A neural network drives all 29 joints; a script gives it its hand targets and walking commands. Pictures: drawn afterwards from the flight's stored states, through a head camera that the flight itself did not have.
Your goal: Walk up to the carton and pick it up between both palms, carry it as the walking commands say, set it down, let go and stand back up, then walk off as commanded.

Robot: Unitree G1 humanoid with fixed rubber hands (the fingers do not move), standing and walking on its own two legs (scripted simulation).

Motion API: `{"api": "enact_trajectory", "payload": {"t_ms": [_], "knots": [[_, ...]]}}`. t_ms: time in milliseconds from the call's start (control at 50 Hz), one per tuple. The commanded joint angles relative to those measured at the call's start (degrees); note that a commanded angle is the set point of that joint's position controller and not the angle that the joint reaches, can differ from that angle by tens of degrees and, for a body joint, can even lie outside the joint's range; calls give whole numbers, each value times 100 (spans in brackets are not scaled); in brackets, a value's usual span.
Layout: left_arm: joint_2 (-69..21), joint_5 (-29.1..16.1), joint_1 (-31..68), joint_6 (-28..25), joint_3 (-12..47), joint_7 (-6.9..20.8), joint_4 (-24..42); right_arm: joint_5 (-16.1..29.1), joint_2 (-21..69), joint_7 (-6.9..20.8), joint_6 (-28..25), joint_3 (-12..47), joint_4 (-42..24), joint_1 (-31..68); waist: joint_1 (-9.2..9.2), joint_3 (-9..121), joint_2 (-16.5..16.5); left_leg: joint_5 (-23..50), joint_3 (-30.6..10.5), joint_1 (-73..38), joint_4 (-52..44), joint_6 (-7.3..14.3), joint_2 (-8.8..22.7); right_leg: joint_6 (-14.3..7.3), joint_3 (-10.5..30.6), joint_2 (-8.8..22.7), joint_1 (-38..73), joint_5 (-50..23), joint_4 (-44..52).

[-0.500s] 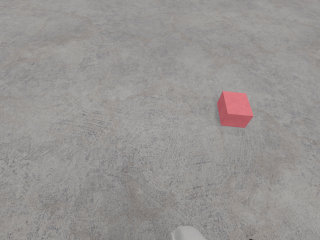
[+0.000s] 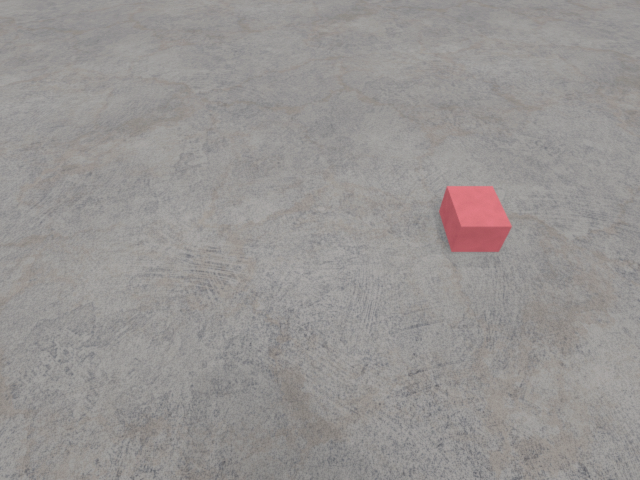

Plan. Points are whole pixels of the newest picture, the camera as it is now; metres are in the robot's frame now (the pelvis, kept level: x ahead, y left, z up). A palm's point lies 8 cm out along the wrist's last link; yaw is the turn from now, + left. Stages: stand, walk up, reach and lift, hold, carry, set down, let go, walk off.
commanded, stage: stand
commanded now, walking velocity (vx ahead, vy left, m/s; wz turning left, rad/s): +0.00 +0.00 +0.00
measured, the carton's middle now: (472, 218) +1.23 -0.73 -0.70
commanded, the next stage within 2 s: none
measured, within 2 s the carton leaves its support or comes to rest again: neither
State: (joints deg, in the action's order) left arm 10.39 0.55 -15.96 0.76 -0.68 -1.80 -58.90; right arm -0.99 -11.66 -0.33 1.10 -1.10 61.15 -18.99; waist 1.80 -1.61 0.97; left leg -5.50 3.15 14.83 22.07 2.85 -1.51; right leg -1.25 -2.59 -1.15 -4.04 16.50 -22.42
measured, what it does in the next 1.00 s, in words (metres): stands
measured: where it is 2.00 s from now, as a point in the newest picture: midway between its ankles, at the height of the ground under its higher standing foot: outside the picture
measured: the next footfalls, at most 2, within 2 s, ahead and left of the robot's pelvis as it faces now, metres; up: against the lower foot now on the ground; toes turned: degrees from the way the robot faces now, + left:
none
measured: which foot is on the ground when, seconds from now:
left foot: down 0.00-1.00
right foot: down 0.00-1.00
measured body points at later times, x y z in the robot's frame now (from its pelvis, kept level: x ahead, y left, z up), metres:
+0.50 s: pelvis +0.01 -0.01 +0.00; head +0.02 -0.01 +0.45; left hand -0.04 +0.19 -0.16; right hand +0.00 -0.22 -0.16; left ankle +0.08 +0.08 -0.74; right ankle -0.04 -0.10 -0.74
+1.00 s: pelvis +0.04 -0.03 +0.00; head +0.05 -0.03 +0.45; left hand -0.02 +0.17 -0.16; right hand +0.01 -0.23 -0.17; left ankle +0.08 +0.08 -0.74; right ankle -0.04 -0.10 -0.74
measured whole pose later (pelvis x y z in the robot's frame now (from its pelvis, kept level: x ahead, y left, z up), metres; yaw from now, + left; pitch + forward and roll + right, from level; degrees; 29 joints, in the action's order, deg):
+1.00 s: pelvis +0.04 -0.03 +0.00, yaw +0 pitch -1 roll +0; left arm 5.6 0.7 -22.2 -1.5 1.4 -2.8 -66.2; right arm -0.2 -6.5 -2.5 -0.2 0.3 67.9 -17.0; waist 0.5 -1.8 -0.1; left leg -10.8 2.6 14.2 26.1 1.1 -0.4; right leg -3.3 -2.7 -2.4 -1.5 19.9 -22.3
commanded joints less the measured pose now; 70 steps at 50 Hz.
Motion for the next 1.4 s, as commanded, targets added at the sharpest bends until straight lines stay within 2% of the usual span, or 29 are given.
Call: {"api": "enact_trajectory", "payload": {"t_ms": [0,80,180,320,440,760,1040,1380], "knots": [[409,-10,-544,-10,-67,14,-47,18,-456,-58,-66,-35,-56,-123,-210,-501,187,-1512,-1364,38,-936,-133,888,-186,570,556,-703,690,542],[329,19,-783,-42,-36,14,-236,54,-432,-109,-72,-34,43,-204,-200,-391,232,-1567,-1313,-37,-1000,-139,854,-220,546,519,-689,504,499],[173,31,-886,-102,23,-6,-380,63,-289,-132,-69,-26,154,-321,-78,-359,100,-1282,-1190,-328,-780,-75,804,-223,581,536,-1010,487,577],[26,41,-1114,-170,87,-41,-526,67,-133,-130,-94,9,274,-290,-28,-389,-78,-709,-1025,-470,-425,-3,719,-210,654,584,-1158,321,639],[-36,34,-1230,-205,111,-73,-603,67,-16,-135,-127,55,398,-264,-42,-423,-150,-222,-895,-491,-173,6,669,-210,667,630,-1077,15,643],[-113,11,-1278,-230,148,-101,-738,72,140,-202,-160,98,616,-266,-121,-364,-160,418,-739,-411,116,8,663,-241,619,695,-566,-1191,453],[-119,18,-1302,-226,163,-122,-789,86,182,-235,-132,108,698,-273,-129,-368,-193,578,-655,-453,245,17,680,-202,601,722,-431,-1690,464],[-147,25,-1380,-212,145,-131,-775,97,215,-246,-128,125,718,-306,-149,-422,-180,530,-650,-440,261,45,693,-145,575,713,-421,-1589,543]]}}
